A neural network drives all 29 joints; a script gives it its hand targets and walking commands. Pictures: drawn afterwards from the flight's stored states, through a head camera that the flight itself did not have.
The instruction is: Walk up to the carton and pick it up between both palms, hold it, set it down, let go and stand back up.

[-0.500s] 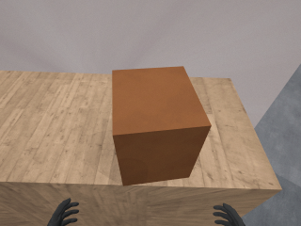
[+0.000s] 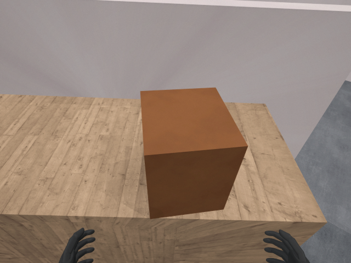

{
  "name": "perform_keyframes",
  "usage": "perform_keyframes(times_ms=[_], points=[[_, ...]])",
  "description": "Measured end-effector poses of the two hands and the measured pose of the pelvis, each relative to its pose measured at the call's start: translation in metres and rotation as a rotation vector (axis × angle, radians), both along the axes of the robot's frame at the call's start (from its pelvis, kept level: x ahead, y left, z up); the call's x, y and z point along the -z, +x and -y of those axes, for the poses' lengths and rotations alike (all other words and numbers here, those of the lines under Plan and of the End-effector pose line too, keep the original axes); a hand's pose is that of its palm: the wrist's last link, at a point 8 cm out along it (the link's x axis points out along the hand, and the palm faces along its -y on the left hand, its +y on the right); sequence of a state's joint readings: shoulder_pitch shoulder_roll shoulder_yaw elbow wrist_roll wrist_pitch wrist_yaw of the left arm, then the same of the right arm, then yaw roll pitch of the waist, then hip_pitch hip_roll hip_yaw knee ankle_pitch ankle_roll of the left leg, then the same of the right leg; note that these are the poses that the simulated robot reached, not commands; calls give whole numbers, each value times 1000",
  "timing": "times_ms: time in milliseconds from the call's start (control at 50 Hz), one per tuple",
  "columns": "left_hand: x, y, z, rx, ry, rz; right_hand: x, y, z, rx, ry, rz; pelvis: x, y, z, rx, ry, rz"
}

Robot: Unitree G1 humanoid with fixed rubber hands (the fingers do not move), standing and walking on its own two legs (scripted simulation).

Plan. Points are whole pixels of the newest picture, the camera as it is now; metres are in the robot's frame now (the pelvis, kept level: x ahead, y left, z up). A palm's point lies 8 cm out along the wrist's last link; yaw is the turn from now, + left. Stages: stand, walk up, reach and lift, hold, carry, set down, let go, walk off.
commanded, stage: reach and lift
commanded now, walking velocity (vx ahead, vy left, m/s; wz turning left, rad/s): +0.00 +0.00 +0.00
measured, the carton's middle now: (183, 152) +0.41 +0.00 +0.05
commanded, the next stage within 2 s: none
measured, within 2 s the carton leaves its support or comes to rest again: neither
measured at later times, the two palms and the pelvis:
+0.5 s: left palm (88, 238) +0.18 +0.18 +0.04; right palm (300, 243) +0.19 -0.24 +0.04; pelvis +0.00 -0.02 +0.00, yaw -1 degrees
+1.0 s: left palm (91, 191) +0.24 +0.18 +0.10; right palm (287, 201) +0.27 -0.23 +0.06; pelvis +0.01 -0.01 +0.00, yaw -1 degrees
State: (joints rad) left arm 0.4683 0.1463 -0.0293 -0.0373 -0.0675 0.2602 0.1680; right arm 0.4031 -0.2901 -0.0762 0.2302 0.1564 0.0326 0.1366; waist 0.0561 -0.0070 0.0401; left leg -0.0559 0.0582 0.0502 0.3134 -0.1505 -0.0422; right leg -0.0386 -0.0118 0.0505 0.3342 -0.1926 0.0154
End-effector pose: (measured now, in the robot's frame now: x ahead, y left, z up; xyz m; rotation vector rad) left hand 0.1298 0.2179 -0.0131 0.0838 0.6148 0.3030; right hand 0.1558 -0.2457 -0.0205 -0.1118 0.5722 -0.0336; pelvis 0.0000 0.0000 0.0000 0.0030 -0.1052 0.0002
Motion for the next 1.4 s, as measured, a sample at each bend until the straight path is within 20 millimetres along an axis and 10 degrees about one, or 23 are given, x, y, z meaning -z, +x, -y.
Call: perform_keyframes(times_ms=[260,940,1400], points=[[-27,32,37,35,-44,152,-25,14,-6,-13,42,139,1,-7,8,9,11,-29],[-107,108,32,73,-39,294,-74,108,-17,12,137,297,-1,8,14,18,5,-73],[-126,142,26,23,-75,279,-126,166,-23,-78,97,293,0,-10,25,21,1,-77]])
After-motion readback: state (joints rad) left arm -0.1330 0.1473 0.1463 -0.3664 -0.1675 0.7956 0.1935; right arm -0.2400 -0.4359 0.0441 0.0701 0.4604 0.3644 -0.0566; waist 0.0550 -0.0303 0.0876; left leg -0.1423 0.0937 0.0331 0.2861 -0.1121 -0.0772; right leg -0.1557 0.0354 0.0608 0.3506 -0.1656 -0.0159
